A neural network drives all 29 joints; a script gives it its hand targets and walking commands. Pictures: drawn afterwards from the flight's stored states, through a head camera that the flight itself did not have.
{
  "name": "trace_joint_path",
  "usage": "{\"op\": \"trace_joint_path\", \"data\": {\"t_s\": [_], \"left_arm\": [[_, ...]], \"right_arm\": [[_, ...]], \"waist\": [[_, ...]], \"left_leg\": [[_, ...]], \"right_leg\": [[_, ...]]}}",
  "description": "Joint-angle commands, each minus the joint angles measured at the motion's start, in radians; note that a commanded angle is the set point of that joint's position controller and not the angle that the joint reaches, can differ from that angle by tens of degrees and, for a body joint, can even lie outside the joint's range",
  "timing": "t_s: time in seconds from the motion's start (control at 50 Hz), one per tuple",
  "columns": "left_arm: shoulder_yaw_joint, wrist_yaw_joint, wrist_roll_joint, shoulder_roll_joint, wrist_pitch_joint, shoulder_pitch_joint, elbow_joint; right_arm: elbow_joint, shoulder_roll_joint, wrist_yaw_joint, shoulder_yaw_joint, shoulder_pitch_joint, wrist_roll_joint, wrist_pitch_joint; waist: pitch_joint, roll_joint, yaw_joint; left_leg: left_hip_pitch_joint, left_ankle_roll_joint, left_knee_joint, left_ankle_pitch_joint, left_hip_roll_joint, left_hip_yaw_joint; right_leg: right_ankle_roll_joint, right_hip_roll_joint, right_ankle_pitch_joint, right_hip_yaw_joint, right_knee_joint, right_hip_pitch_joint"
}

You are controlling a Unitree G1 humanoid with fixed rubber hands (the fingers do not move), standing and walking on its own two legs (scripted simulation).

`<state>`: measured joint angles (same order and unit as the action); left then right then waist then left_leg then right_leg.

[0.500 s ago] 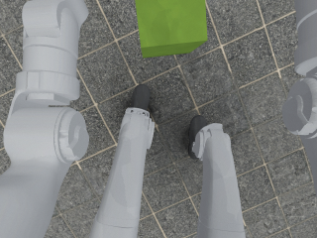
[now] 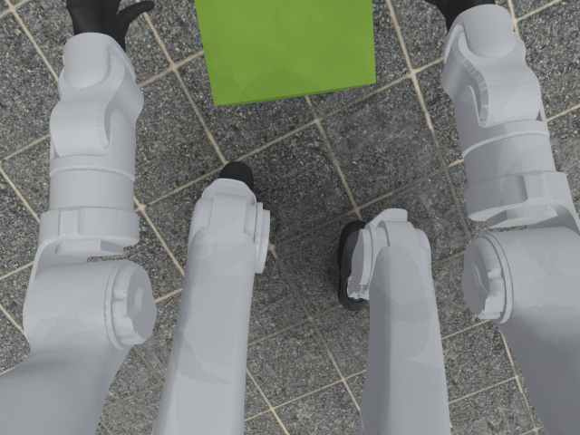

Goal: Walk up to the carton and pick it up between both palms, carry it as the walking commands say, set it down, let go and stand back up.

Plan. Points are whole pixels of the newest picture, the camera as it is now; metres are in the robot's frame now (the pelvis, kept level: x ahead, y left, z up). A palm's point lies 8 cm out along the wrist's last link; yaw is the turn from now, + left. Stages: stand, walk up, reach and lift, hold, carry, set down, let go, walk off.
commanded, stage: reach and lift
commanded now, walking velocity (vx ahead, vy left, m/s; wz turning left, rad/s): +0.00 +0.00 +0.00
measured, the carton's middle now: (281, 21) +0.53 +0.09 -0.39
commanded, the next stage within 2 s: none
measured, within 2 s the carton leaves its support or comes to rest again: neither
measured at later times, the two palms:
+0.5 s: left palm (131, 85) +0.41 +0.27 -0.31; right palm (401, 47) +0.51 -0.06 -0.30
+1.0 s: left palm (129, 54) +0.45 +0.29 -0.33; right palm (403, 16) +0.56 -0.07 -0.34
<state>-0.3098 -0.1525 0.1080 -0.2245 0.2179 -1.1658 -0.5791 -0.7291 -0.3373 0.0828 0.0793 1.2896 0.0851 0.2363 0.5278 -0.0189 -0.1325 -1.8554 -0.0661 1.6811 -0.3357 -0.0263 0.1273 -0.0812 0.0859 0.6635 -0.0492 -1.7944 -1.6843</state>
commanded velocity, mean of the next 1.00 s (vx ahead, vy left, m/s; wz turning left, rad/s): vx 0.00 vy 0.00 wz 0.00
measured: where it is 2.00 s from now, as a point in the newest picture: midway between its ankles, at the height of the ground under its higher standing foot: (292, 255)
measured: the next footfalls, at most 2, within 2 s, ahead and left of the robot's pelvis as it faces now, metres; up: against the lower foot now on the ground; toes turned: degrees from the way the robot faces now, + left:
none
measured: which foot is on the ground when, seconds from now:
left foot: down 0.00-1.00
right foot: down 0.00-1.00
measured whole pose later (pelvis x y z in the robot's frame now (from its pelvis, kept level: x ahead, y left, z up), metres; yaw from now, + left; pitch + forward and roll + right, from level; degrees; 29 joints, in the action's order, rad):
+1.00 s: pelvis +0.00 -0.01 -0.14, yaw -2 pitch +33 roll +1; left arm -0.20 -0.10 0.39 -0.37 -0.05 -1.26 -1.05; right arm -0.95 -0.41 0.12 -0.19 1.45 0.20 0.05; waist 0.52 0.03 -0.19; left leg -2.24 -0.09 2.11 -0.43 0.04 0.09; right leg -0.09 0.07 0.75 -0.10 -2.27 -2.10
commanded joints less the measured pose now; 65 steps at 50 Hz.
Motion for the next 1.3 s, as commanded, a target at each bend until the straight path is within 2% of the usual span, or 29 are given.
{"op": "trace_joint_path", "data": {"t_s": [0.0,0.02,0.04,0.08,0.1,0.16,0.18,0.2,0.22,0.26,0.28,0.44,0.54,0.56,0.66,0.68,0.74,0.84,0.92,0.94,1.02,1.04,1.06,1.1,1.12,1.14,1.24,1.26,1.28], "left_arm": [[-0.120,0.026,-0.028,-0.159,-0.076,-0.126,0.059],[-0.067,0.009,0.009,-0.183,-0.107,-0.186,0.380],[-0.114,0.012,-0.035,-0.213,-0.101,-0.106,0.029],[-0.126,0.015,-0.037,-0.250,-0.145,-0.201,0.215],[-0.060,0.015,0.016,-0.183,-0.136,-0.098,0.090],[-0.088,0.027,-0.032,-0.232,-0.135,-0.199,0.056],[-0.073,0.024,0.037,-0.188,-0.133,-0.223,0.018],[-0.066,0.026,0.070,-0.183,-0.127,-0.246,0.217],[-0.049,0.032,0.015,-0.202,-0.113,-0.210,-0.050],[-0.004,0.048,0.067,-0.175,-0.104,-0.271,-0.074],[-0.020,0.071,0.048,-0.127,-0.097,-0.243,-0.379],[0.019,0.014,0.117,-0.303,-0.173,-0.663,-0.102],[0.058,0.037,0.119,-0.273,-0.176,-0.610,-0.456],[0.065,0.050,0.123,-0.207,-0.183,-0.552,-0.499],[0.127,0.071,0.179,-0.132,-0.224,-0.479,-0.524],[0.071,0.068,0.150,-0.174,-0.230,-0.419,-0.563],[0.103,0.061,0.166,-0.082,-0.245,-0.308,-0.551],[0.083,0.040,0.232,-0.143,-0.298,-0.237,-0.355],[0.114,0.075,0.337,-0.095,-0.282,-0.155,-0.420],[0.132,0.087,0.327,-0.103,-0.288,-0.188,-0.316],[0.105,0.063,0.207,-0.200,-0.259,-0.343,-0.287],[0.103,0.051,0.180,-0.222,-0.260,-0.334,-0.267],[0.155,0.047,0.199,-0.175,-0.268,-0.364,-0.195],[0.188,0.024,0.164,-0.183,-0.284,-0.482,-0.053],[0.151,0.023,0.153,-0.148,-0.269,-0.475,-0.151],[0.158,0.024,0.163,-0.145,-0.264,-0.448,-0.155],[0.050,0.057,0.148,-0.093,-0.219,-0.283,-0.555],[0.121,0.052,0.217,-0.030,-0.222,-0.358,-0.456],[0.082,0.062,0.184,-0.090,-0.228,-0.412,-0.496]], "right_arm": [[0.279,-0.129,0.031,0.002,0.325,0.004,-0.076],[0.590,-0.104,0.045,-0.053,0.421,0.059,-0.088],[0.239,-0.086,0.041,-0.013,0.306,-0.003,-0.083],[0.252,-0.052,0.037,-0.084,0.360,0.052,-0.088],[0.176,-0.053,0.038,-0.068,0.265,0.024,-0.095],[0.006,-0.057,0.042,-0.059,0.281,0.033,-0.087],[0.024,-0.060,0.041,-0.066,0.337,0.048,-0.090],[0.292,-0.061,0.050,-0.134,0.404,0.091,-0.079],[-0.007,-0.063,0.050,-0.092,0.364,0.041,-0.068],[-0.037,-0.101,0.042,-0.081,0.360,0.055,-0.077],[-0.262,-0.097,0.025,-0.080,0.421,0.008,-0.067],[0.006,-0.252,0.033,-0.090,0.790,0.080,-0.117],[-0.426,-0.190,-0.030,-0.078,0.633,0.083,-0.117],[-0.377,-0.154,-0.049,-0.109,0.643,0.116,-0.137],[-0.290,-0.070,-0.059,-0.233,0.591,0.157,-0.172],[-0.261,-0.104,-0.054,-0.251,0.620,0.149,-0.179],[-0.203,-0.125,-0.038,-0.228,0.498,0.147,-0.214],[0.047,-0.125,0.031,-0.187,0.438,0.111,-0.258],[0.056,-0.005,0.058,-0.291,0.371,0.120,-0.251],[0.147,0.042,0.059,-0.295,0.396,0.138,-0.247],[-0.332,0.057,0.033,-0.191,0.274,0.070,-0.145],[-0.335,0.059,0.017,-0.180,0.245,0.084,-0.143],[-0.351,0.013,0.011,-0.147,0.230,0.070,-0.149],[-0.256,0.025,-0.012,-0.172,0.340,0.156,-0.164],[-0.262,0.022,-0.013,-0.169,0.415,0.168,-0.173],[-0.181,-0.018,-0.007,-0.172,0.434,0.147,-0.185],[-0.055,-0.078,0.019,-0.212,0.646,0.133,-0.231],[0.008,-0.121,0.023,-0.222,0.686,0.149,-0.248],[-0.122,-0.068,0.017,-0.237,0.653,0.144,-0.221]], "waist": [[-2.036,-0.031,-0.096],[-2.443,-0.033,-0.151],[-1.997,-0.035,-0.145],[-2.195,-0.015,-0.230],[-2.151,-0.032,-0.158],[-1.893,0.008,-0.159],[-1.950,-0.066,-0.088],[-2.211,-0.049,-0.147],[-1.925,0.004,-0.143],[-1.835,-0.030,-0.064],[-1.491,-0.082,-0.082],[-1.780,-0.050,-0.079],[-1.195,-0.051,-0.028],[-1.168,-0.046,-0.076],[-1.308,-0.113,-0.074],[-1.314,-0.116,-0.149],[-1.485,-0.039,-0.098],[-1.826,-0.129,-0.082],[-1.851,-0.311,-0.058],[-1.838,-0.252,-0.057],[-1.593,-0.081,-0.074],[-1.511,-0.070,-0.105],[-1.521,0.028,-0.050],[-1.488,0.150,-0.151],[-1.450,0.150,-0.198],[-1.482,0.118,-0.142],[-1.270,-0.110,-0.183],[-1.343,-0.095,-0.113],[-1.265,-0.149,-0.151]], "left_leg": [[0.951,0.011,0.070,0.560,-0.017,-0.282],[1.108,0.009,0.077,0.781,-0.027,-0.266],[0.872,0.006,0.109,0.627,-0.007,-0.250],[0.898,-0.003,0.127,0.692,-0.014,-0.279],[0.975,-0.001,0.110,0.740,-0.023,-0.250],[0.782,0.000,0.123,0.490,-0.015,-0.272],[0.804,0.001,0.160,0.498,-0.001,-0.252],[0.957,0.006,0.155,0.590,-0.015,-0.271],[0.788,-0.006,0.148,0.467,-0.006,-0.275],[0.731,-0.009,0.144,0.295,0.000,-0.275],[0.494,-0.005,0.136,0.134,0.012,-0.287],[0.621,-0.013,0.192,0.014,0.031,-0.218],[0.435,-0.006,0.219,-0.153,0.059,-0.188],[0.380,0.000,0.240,-0.157,0.064,-0.205],[0.448,0.010,0.273,0.127,0.059,-0.181],[0.404,0.010,0.302,0.141,0.057,-0.213],[0.592,-0.014,0.337,0.391,0.027,-0.207],[0.643,0.002,0.384,0.721,0.018,-0.190],[0.357,0.017,0.410,0.588,0.015,-0.232],[0.266,0.013,0.389,0.534,-0.002,-0.257],[0.396,-0.019,0.337,0.424,0.010,-0.261],[0.456,-0.009,0.312,0.408,0.011,-0.249],[0.487,-0.029,0.311,0.383,0.018,-0.241],[0.528,-0.037,0.284,0.333,0.021,-0.239],[0.473,-0.041,0.275,0.285,0.028,-0.245],[0.536,-0.039,0.277,0.283,0.022,-0.230],[0.270,-0.005,0.257,-0.048,0.020,-0.266],[0.330,-0.011,0.254,-0.046,0.022,-0.245],[0.300,-0.004,0.241,-0.080,0.027,-0.246]], "right_leg": [[-0.011,0.044,-0.397,0.107,0.112,0.220],[-0.008,0.065,-0.632,0.104,0.054,0.501],[-0.008,0.049,-0.462,0.123,0.003,0.182],[-0.010,0.052,-0.556,0.089,-0.019,0.348],[-0.011,0.061,-0.516,0.129,-0.010,0.239],[-0.006,0.051,-0.360,0.131,-0.029,0.116],[-0.012,0.044,-0.357,0.146,-0.051,0.127],[-0.006,0.054,-0.432,0.133,-0.031,0.294],[-0.002,0.050,-0.313,0.136,-0.053,0.106],[-0.005,0.036,-0.197,0.133,-0.012,0.134],[-0.006,0.023,-0.043,0.148,-0.018,-0.075],[0.024,-0.022,0.003,0.128,-0.148,0.060],[0.026,-0.042,0.177,0.141,-0.171,-0.321],[0.029,-0.052,0.190,0.118,-0.153,-0.289],[0.027,-0.049,-0.033,0.124,-0.180,-0.217],[0.021,-0.059,-0.044,0.099,-0.189,-0.182],[0.027,-0.036,-0.222,0.146,-0.225,-0.163],[0.004,0.004,-0.587,0.119,-0.265,0.036],[-0.014,-0.007,-0.768,0.081,-0.241,0.314],[-0.017,-0.002,-0.850,0.059,-0.257,0.364],[-0.014,0.019,-0.448,0.093,-0.201,0.057],[-0.004,0.037,-0.363,0.095,-0.191,-0.074],[0.028,0.033,-0.292,0.098,-0.204,-0.130],[0.049,0.021,-0.230,0.083,-0.241,-0.204],[0.053,0.012,-0.187,0.073,-0.219,-0.223],[0.047,0.011,-0.184,0.104,-0.227,-0.178],[0.019,-0.011,0.031,0.104,-0.117,-0.062],[0.025,-0.005,0.030,0.103,-0.124,-0.035],[0.015,-0.013,0.075,0.109,-0.110,-0.052]]}}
